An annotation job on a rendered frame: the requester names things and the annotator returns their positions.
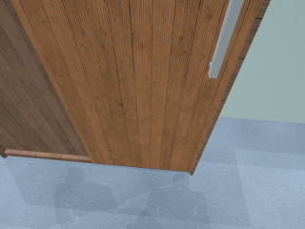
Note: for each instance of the wardrobe door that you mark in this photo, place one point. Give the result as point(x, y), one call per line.
point(133, 75)
point(32, 116)

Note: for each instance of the handle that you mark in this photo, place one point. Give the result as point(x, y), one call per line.
point(224, 37)

